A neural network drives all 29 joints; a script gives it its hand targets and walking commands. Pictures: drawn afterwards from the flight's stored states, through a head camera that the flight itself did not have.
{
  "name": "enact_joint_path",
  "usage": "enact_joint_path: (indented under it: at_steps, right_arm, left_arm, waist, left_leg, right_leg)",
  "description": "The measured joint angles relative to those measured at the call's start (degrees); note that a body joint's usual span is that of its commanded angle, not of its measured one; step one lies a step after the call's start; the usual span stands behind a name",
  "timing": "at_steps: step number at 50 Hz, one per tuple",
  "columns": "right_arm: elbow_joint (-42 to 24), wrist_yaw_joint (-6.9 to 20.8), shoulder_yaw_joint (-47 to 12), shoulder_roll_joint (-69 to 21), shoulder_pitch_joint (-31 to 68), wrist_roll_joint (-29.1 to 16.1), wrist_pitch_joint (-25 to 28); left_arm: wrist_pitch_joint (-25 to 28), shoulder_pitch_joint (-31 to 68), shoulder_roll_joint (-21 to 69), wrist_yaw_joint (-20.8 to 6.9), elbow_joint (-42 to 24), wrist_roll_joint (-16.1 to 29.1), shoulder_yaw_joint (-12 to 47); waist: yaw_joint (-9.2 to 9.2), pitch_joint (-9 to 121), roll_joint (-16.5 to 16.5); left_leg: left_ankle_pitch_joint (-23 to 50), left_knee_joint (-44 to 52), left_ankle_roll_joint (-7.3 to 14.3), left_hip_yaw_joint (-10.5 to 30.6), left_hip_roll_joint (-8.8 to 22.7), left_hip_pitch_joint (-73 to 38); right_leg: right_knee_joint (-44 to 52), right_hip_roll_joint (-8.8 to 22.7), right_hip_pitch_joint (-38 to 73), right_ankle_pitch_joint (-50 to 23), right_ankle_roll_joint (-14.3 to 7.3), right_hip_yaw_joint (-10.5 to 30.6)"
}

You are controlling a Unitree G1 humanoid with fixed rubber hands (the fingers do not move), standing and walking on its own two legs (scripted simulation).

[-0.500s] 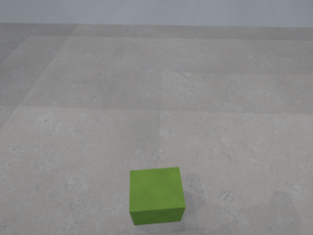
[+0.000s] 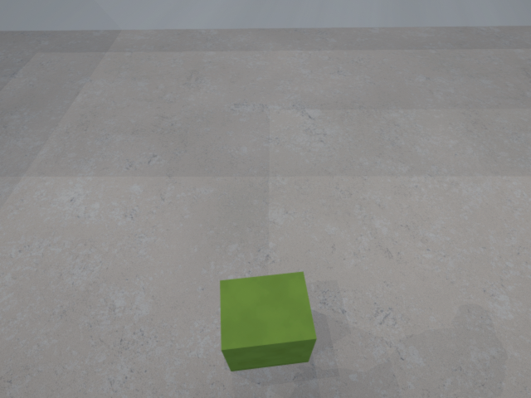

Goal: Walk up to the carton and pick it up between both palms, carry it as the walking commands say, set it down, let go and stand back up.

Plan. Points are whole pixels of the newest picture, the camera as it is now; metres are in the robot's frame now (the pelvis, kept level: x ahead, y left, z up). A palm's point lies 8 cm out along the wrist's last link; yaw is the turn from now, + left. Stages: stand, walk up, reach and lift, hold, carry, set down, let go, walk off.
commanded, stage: walk up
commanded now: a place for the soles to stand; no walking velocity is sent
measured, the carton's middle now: (266, 323) +0.43 +0.01 -0.62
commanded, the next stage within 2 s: stand in 0.50 s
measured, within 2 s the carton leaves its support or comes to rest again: neither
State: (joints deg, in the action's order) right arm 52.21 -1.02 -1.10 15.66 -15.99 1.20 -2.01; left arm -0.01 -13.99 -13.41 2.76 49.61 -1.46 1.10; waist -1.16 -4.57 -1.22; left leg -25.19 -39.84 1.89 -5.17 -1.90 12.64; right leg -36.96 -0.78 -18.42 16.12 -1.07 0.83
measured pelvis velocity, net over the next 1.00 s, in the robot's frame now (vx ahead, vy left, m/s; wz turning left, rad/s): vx -0.01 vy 0.01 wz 0.01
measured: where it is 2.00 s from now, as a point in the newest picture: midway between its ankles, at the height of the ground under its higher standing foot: outside the picture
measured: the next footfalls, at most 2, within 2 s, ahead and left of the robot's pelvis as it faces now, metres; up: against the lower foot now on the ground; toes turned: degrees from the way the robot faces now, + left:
left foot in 0.14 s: +0.03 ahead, +0.14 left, +0.00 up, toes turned -2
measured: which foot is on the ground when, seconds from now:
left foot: up 0.00-0.12, down 0.14-1.00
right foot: down 0.00-1.00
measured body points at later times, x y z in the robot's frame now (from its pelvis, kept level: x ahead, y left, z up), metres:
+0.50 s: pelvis +0.00 +0.02 +0.01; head +0.00 +0.02 +0.46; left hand +0.07 +0.28 -0.13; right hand +0.07 -0.24 -0.13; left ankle -0.01 +0.14 -0.72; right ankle +0.03 -0.12 -0.72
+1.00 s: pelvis -0.01 +0.01 -0.01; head +0.04 +0.02 +0.44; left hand +0.19 +0.28 -0.11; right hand +0.18 -0.25 -0.11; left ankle -0.01 +0.14 -0.72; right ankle +0.03 -0.12 -0.72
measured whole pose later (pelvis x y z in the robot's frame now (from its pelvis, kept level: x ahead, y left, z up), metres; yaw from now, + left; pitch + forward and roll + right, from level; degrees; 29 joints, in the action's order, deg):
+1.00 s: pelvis -0.01 +0.01 -0.01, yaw +1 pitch +6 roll +0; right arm 34.7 0.9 2.3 16.2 1.1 -2.4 -26.5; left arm -27.3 2.6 -16.9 -1.9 35.2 -0.9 -2.5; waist -0.9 0.3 0.3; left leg -21.4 -42.7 -1.0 0.6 1.3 27.3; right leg -41.5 0.6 -30.3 17.3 0.8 0.6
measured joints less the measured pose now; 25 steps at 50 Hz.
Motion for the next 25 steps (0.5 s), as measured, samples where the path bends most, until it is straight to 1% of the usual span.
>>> enact_joint_path:
  at_steps: [2, 4, 6, 7, 8, 9, 14, 25]
  right_arm:
    - [0.1, 0.2, 0.3, -0.1, 0.2, 0.1, -0.4]
    - [-0.2, 0.4, 0.5, 0.0, 0.6, 0.1, -0.2]
    - [-0.9, 0.4, 0.5, 0.2, 0.9, 0.3, 0.4]
    - [-1.4, 0.4, 0.4, 0.5, 0.8, 0.5, 0.8]
    - [-1.5, 0.3, 0.3, 0.6, 0.8, 0.5, 1.1]
    - [-1.4, 0.2, 0.1, 0.4, 0.9, 0.3, 1.2]
    - [-1.0, 0.3, -1.0, -1.0, 1.0, -0.2, 1.3]
    - [-1.3, 0.4, -0.9, -1.1, 1.5, -0.2, 1.5]
  left_arm:
    - [-0.2, -0.3, 0.1, 0.3, 0.4, -0.2, -0.1]
    - [-0.5, -0.5, 0.2, 0.4, 1.0, -0.2, -0.1]
    - [-0.8, -0.7, 0.1, 0.1, 1.6, 0.0, -0.1]
    - [-1.0, -0.7, 0.1, -0.2, 1.7, 0.1, -0.1]
    - [-1.1, -0.6, -0.1, -0.5, 1.9, 0.2, -0.1]
    - [-1.3, -0.4, -0.3, -0.7, 2.2, 0.3, -0.2]
    - [-1.3, 0.3, -1.3, -1.4, 2.8, 0.2, -0.2]
    - [-0.7, 0.1, -1.8, -1.6, 3.0, 0.4, 0.1]
  waist:
    - [0.5, 0.3, 0.5]
    - [0.75, 0.4, 1.0]
    - [0.63, 0.7, 1.3]
    - [0.49, 1.2, 0.9]
    - [0.48, 1.4, 1.0]
    - [0.6, 1.6, 1.3]
    - [1.11, 2.4, 1.9]
    - [0.6, 2.6, 1.6]
  left_leg:
    - [-3.5, -3.7, -1.1, 2.6, -0.5, 1.8]
    - [-3.3, -3.3, -1.7, 3.9, 0.2, 2.3]
    - [1.9, 3.3, -1.8, 4.3, 1.5, 0.9]
    - [5.2, 7.0, -1.6, 5.2, 2.4, 0.2]
    - [7.6, 7.5, -2.0, 5.1, 2.4, 0.4]
    - [7.9, 7.1, -2.2, 4.9, 2.3, 0.5]
    - [7.2, 8.1, -2.2, 4.9, 2.3, -0.9]
    - [7.4, 8.4, -2.4, 5.3, 2.4, -0.5]
  right_leg:
    - [0.6, 0.5, 0.1, 0.6, 0.3, 0.5]
    - [2.2, 1.1, 0.8, -0.3, 0.8, 1.0]
    - [3.1, 1.5, 1.2, -1.1, 1.5, 1.4]
    - [2.9, 1.2, 0.8, -1.1, 1.8, 1.2]
    - [2.3, 1.4, 0.4, -0.9, 2.1, 1.4]
    - [2.2, 1.5, 0.5, -0.7, 2.3, 1.6]
    - [5.1, 1.7, 2.7, -2.1, 2.5, 1.4]
    - [5.3, 1.6, 2.4, -1.9, 2.3, 1.0]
